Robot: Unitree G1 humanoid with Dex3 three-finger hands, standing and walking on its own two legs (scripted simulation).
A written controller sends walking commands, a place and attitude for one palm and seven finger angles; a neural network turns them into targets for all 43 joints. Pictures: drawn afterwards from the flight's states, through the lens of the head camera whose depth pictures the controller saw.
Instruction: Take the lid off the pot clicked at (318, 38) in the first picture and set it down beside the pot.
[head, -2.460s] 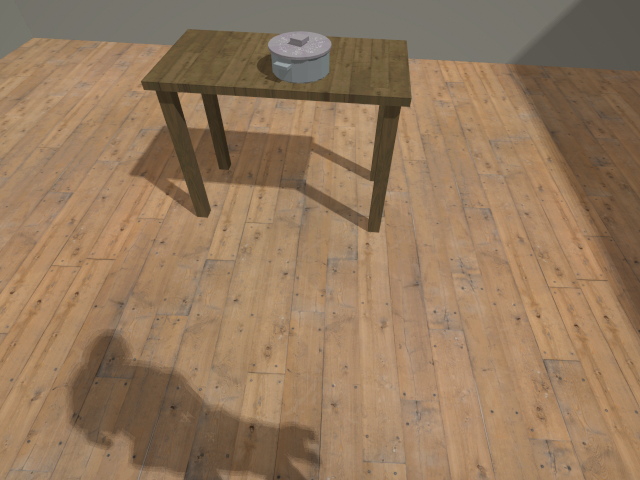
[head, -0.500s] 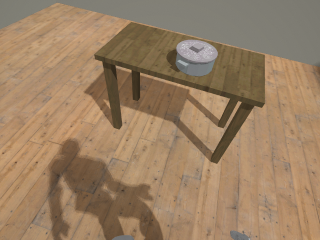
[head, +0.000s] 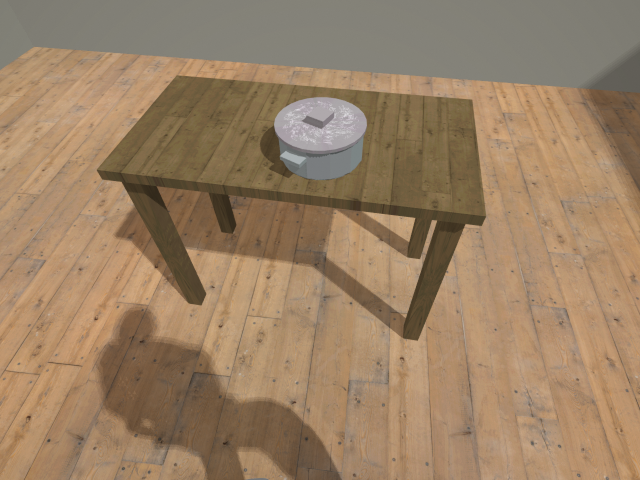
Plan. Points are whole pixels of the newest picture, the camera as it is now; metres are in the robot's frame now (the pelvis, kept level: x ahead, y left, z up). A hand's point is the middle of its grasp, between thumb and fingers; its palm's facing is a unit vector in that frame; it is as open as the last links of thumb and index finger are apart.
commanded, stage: turn to face it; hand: left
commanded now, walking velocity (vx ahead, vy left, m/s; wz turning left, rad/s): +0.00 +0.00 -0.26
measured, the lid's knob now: (320, 116) +0.82 +0.04 -0.01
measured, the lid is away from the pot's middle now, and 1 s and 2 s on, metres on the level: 0.00 0.00 0.00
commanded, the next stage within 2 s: take the last steps up to it in 0.04 s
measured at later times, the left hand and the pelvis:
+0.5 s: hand out of the picture +0.12 +0.20 -0.16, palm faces -0.09 -0.98 -0.15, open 7.4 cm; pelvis +0.05 +0.02 +0.02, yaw -6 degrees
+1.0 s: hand (219, 475) +0.16 +0.16 -0.17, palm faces -0.01 -0.99 -0.14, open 7.3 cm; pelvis +0.19 +0.00 +0.01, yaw -6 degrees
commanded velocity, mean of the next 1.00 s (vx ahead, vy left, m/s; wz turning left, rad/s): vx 0.25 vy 0.01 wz -0.05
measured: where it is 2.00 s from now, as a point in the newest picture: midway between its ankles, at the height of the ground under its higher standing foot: (334, 450)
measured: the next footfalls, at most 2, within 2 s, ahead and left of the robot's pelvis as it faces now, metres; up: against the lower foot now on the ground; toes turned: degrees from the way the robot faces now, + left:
left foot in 0.22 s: +0.08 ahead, +0.13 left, +0.00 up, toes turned +1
right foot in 0.64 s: +0.13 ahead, -0.14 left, +0.00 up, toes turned -13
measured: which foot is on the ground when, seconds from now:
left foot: up 0.00-0.20, down 0.22-0.64, up 0.66-1.00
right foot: down 0.00-0.24, up 0.26-0.62, down 0.64-1.00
